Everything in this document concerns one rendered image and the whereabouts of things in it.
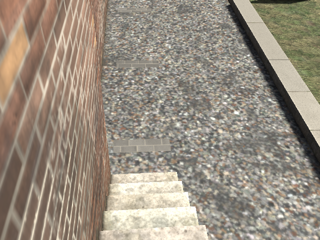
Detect stairs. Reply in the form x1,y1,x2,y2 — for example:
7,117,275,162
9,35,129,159
98,172,209,240

